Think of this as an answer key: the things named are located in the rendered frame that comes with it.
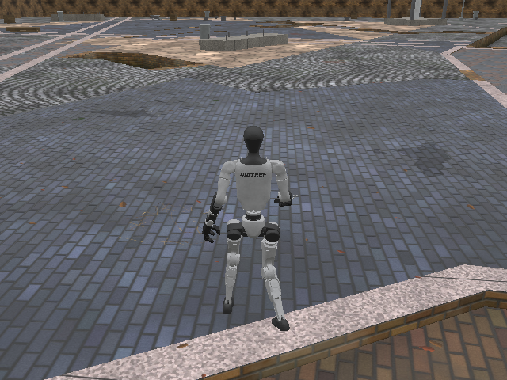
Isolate robot right shin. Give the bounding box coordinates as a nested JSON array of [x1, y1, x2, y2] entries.
[[265, 266, 285, 321]]

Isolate robot left forearm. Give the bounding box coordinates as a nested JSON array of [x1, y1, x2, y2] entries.
[[205, 192, 222, 226]]

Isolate right robot hand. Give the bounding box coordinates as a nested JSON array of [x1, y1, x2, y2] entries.
[[274, 196, 292, 207]]

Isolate left robot hand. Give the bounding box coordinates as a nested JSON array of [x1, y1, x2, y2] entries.
[[202, 223, 220, 243]]

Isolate robot right upper arm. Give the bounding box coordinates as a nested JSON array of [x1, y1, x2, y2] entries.
[[270, 160, 291, 202]]

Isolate robot right forearm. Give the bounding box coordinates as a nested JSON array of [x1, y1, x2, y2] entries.
[[283, 190, 292, 205]]

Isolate robot left upper arm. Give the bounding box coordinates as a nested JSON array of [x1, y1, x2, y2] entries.
[[214, 160, 237, 205]]

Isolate robot torso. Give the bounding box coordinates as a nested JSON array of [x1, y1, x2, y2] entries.
[[235, 157, 272, 238]]

